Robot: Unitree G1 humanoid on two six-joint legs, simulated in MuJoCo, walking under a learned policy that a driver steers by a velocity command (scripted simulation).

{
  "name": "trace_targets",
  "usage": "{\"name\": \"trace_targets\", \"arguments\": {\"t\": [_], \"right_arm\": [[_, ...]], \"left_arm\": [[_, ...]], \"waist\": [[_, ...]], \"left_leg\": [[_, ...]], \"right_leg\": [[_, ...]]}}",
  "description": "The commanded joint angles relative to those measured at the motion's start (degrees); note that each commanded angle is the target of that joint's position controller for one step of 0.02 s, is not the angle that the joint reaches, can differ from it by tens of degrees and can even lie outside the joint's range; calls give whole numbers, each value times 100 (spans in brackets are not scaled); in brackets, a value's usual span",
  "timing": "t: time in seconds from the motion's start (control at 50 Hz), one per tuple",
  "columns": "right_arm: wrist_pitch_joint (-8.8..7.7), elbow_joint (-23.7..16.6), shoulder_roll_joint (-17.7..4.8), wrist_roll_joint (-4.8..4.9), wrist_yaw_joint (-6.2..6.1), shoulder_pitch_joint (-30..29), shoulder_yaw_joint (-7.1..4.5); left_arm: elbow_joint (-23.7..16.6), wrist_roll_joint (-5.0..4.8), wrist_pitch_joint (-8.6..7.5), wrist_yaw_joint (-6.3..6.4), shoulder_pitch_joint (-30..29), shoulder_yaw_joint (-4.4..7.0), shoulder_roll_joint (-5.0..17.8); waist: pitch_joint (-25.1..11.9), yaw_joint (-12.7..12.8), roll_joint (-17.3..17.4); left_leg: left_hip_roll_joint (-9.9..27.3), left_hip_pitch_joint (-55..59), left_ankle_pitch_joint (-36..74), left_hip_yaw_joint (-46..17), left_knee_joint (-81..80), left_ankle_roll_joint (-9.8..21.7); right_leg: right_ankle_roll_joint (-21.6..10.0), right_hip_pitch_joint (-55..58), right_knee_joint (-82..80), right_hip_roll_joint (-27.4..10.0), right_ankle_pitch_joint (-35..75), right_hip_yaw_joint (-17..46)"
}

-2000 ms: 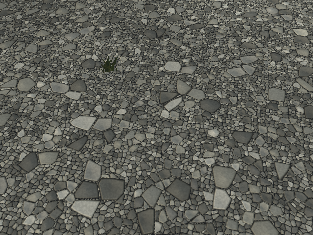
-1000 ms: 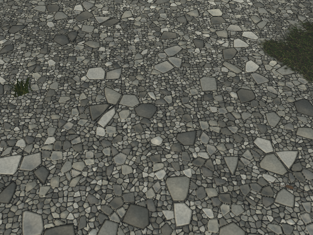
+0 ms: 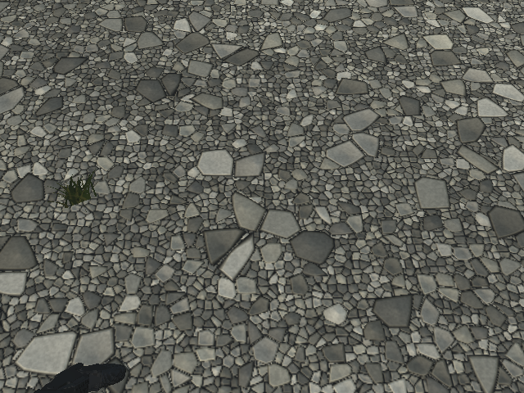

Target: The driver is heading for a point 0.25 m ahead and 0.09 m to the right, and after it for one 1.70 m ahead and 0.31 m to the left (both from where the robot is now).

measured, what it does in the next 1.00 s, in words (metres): walks ahead, turning left: left foot, then right foot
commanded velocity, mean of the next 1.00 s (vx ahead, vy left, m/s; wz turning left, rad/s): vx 0.18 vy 0.00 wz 0.27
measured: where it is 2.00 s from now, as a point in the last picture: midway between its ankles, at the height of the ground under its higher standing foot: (164, 285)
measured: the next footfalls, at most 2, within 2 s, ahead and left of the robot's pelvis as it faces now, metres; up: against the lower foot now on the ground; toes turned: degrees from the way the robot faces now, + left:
left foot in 0.44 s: +0.24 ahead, +0.16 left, +0.00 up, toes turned +2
right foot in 0.88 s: +0.29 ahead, -0.06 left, +0.00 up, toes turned +19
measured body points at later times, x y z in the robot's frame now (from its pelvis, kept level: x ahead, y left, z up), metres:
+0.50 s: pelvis +0.16 +0.06 +0.02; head +0.20 +0.08 +0.46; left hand +0.31 +0.33 -0.10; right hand +0.30 -0.22 -0.07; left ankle +0.20 +0.16 -0.71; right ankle +0.11 -0.07 -0.68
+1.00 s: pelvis +0.25 +0.05 +0.03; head +0.26 +0.04 +0.48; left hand +0.25 +0.36 -0.07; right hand +0.48 -0.16 -0.07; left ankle +0.21 +0.18 -0.65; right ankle +0.25 -0.07 -0.71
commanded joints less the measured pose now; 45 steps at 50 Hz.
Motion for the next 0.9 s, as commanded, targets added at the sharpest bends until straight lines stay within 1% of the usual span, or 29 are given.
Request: {"name": "trace_targets", "arguments": {"t": [0.02, 0.04, 0.06, 0.08, 0.1, 0.14, 0.2, 0.24, 0.28, 0.34, 0.38, 0.42, 0.44, 0.46, 0.48, 0.5, 0.52, 0.54, 0.56, 0.6, 0.64, 0.68, 0.7, 0.74, 0.8, 0.84, 0.86, 0.88, 0.9], "right_arm": [[-424, -786, -913, 20, 212, 43, -71], [-447, -1066, -993, 207, 233, -561, -96], [-434, -1102, -869, 129, 193, -667, -69], [-348, -1012, -897, 64, 153, -569, -94], [-235, -942, -885, 69, 159, -375, -105], [-95, -751, -635, 62, 116, 32, -48], [-38, -682, -336, 37, 62, -13, 56], [-27, -713, -375, 89, 86, -296, 48], [-13, -830, -511, 144, 114, -593, -4], [30, -1084, -698, 137, 163, -922, -103], [57, -1180, -663, 110, 217, -895, -135], [38, -1151, -597, 97, 274, -608, -167], [20, -1169, -844, 66, 259, -489, -251], [21, -1285, -1469, 5, 207, -393, -407], [36, -1262, -1325, -48, 207, 45, -383], [-1, -1253, -1138, -82, 224, 221, -314], [-17, -1294, -1061, -42, 211, -71, -322], [12, -1362, -1026, 39, 187, -342, -327], [62, -1432, -960, 110, 142, -559, -303], [178, -1499, -945, 98, 99, -717, -299], [230, -1506, -928, 119, 41, -580, -325], [245, -1536, -962, 156, -8, -528, -345], [242, -1554, -1004, 138, -19, -547, -357], [229, -1571, -1069, 111, -11, -518, -381], [226, -1590, -1082, 143, 37, -512, -382], [255, -1634, -993, 172, 51, -698, -342], [259, -1664, -873, 168, 53, -774, -304], [234, -1739, -604, 160, 61, -881, -222], [191, -1880, -178, 196, 82, -877, -100]], "left_arm": [[-217, 120, 24, 191, 1753, 452, 1377], [-272, 73, 29, 207, 1314, 365, 1168], [-279, -54, 52, 210, 949, 331, 1019], [-338, -76, 61, 235, 639, 252, 800], [-351, 7, 58, 239, 484, 205, 721], [-174, 101, -12, 213, 307, 174, 701], [117, 158, -33, 241, 255, 124, 646], [246, 200, 14, 265, 309, 125, 696], [350, 221, 65, 285, 311, 134, 766], [459, 151, 211, 357, 306, 190, 921], [490, 56, 307, 425, 294, 208, 927], [512, -60, 370, 497, 274, 203, 870], [565, -38, 357, 520, 537, 193, 772], [402, 160, 285, 513, 667, 143, 560], [224, 222, 271, 512, 141, 112, 550], [225, 136, 281, 481, 137, 142, 663], [257, 31, 330, 483, 89, 165, 668], [319, 25, 385, 512, 91, 177, 645], [312, 55, 434, 550, 31, 212, 715], [314, 37, 468, 553, 59, 188, 571], [354, 8, 434, 529, 105, 179, 537], [292, -4, 371, 472, -116, 172, 529], [263, -9, 320, 440, -186, 178, 545], [248, -17, 189, 381, -232, 197, 596], [274, -66, -6, 310, -125, 234, 639], [393, -100, -109, 285, 233, 266, 601], [494, -92, -140, 294, 514, 310, 651], [611, -35, -154, 337, 1074, 391, 892], [684, 108, -132, 377, 1571, 456, 1307]], "waist": [[-3158, 954, -193], [-2182, 821, -64], [-1324, 490, 527], [-964, 291, 580], [-772, 103, 390], [-754, -86, 72], [-967, -36, -283], [-1042, 149, -378], [-921, 282, -428], [-662, 387, -515], [-590, 355, -535], [-630, 170, -458], [-743, 185, -54], [-965, 431, 1269], [-1192, -37, 1895], [-1524, -106, 1284], [-1338, 4, 885], [-1170, 87, 548], [-1088, 153, 495], [-1026, 272, 744], [-1163, 220, 857], [-980, 96, 1014], [-850, 78, 1129], [-728, 38, 1168], [-639, 73, 1135], [-547, 348, 1008], [-530, 504, 868], [-698, 719, 497], [-792, 747, -683]], "left_leg": [[-304, -3780, -793, -1906, 4562, -236], [-20, -3959, -374, -1877, 4077, -150], [171, -3959, -137, -1639, 3487, -142], [355, -3734, 45, -1519, 3096, -192], [455, -3234, 154, -1467, 2864, -232], [478, -2602, 438, -1261, 2184, -387], [497, -2181, 1275, -1151, 873, -470], [494, -2091, 1981, -1135, 339, -428], [476, -2162, 2141, -1159, 18, -361], [405, -2568, 1457, -1120, -199, -233], [308, -2625, 1117, -1008, -489, -106], [112, -2078, 1813, -835, -1453, 126], [297, -1555, 3273, -1273, -1870, 328], [1345, -670, 5409, -2762, -1852, 908], [2146, 12, 6173, -4055, -2162, 1984], [2050, 200, 5710, -4012, -2231, 2028], [1769, 124, 5313, -3560, -2128, 1755], [1514, -99, 4956, -3214, -2137, 1508], [1372, -306, 4620, -3054, -2205, 1371], [1049, -658, 4461, -2829, -2295, 1276], [876, -587, 2781, -2877, -2522, 1266], [814, -768, 653, -3197, -2875, 1292], [810, -908, 182, -3338, -2975, 1301], [801, -1060, -173, -3532, -3005, 1315], [740, -1293, -429, -3796, -2938, 1301], [535, -1689, -606, -3821, -2742, 1146], [338, -2085, -666, -3704, -2479, 979], [60, -2925, -870, -3341, -1643, 677], [-670, -4000, -788, -2152, 72, 327]], "right_leg": [[-2110, 5559, -634, -2451, 3226, 4285], [-1763, 4736, -794, -2203, 3188, 3383], [-1463, 3620, -1044, -1839, 2910, 2835], [-1326, 2879, -1185, -1766, 2950, 2467], [-1292, 2154, -1396, -1628, 3064, 2180], [-1229, 1336, -1574, -1421, 3536, 1576], [-968, 1236, -1502, -1161, 3881, 798], [-846, 1429, -1538, -1179, 3391, 625], [-804, 1592, -1583, -1321, 2744, 672], [-794, 1975, -1394, -1657, 2048, 917], [-726, 2209, -1091, -1829, 1899, 1055], [-415, 2256, -546, -1702, 1715, 957], [-58, 2080, 22, -1349, 1147, 703], [440, 1062, 1411, -563, -430, 49], [743, -263, 2723, 152, -3070, 314], [735, -485, 3440, -40, -3255, 889], [747, -680, 3744, -180, -2891, 953], [790, -763, 3610, -285, -2530, 959], [842, -676, 3377, -389, -2214, 1000], [971, -300, 2988, -269, -1851, 846], [1017, -190, 2294, -238, -1554, 792], [1002, -90, 1596, -242, -1402, 808], [979, 14, 1302, -224, -1413, 810], [904, 261, 813, -180, -1490, 816], [749, 788, 157, -111, -1471, 783], [590, 1568, -741, -129, -879, 703], [486, 2189, -1118, -264, -626, 714], [247, 3183, -1251, -962, -883, 1274], [-267, 3804, -1809, -2122, -2359, 2921]]}}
